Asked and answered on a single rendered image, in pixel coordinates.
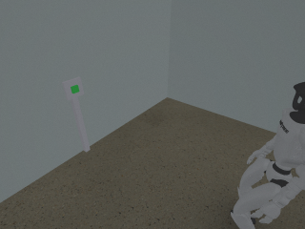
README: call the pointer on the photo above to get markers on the left robot hand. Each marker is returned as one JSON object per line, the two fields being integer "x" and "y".
{"x": 269, "y": 209}

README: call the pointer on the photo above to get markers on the robot torso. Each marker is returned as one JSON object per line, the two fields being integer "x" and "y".
{"x": 287, "y": 150}

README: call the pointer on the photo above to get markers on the button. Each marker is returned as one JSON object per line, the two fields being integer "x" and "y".
{"x": 75, "y": 89}

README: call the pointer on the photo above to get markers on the right robot upper arm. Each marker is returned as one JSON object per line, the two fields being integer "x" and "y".
{"x": 288, "y": 110}

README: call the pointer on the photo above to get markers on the robot right forearm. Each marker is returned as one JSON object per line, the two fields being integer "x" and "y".
{"x": 268, "y": 147}

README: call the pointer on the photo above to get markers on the right robot hand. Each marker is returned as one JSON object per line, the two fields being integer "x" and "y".
{"x": 257, "y": 154}

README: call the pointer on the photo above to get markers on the humanoid robot head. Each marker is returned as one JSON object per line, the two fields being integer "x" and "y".
{"x": 299, "y": 115}

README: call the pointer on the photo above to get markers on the robot left forearm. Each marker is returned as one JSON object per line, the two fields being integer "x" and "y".
{"x": 288, "y": 192}

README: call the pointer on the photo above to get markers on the left robot upper arm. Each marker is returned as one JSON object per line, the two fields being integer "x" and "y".
{"x": 301, "y": 168}

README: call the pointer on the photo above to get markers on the panel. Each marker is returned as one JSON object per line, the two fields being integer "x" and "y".
{"x": 76, "y": 108}

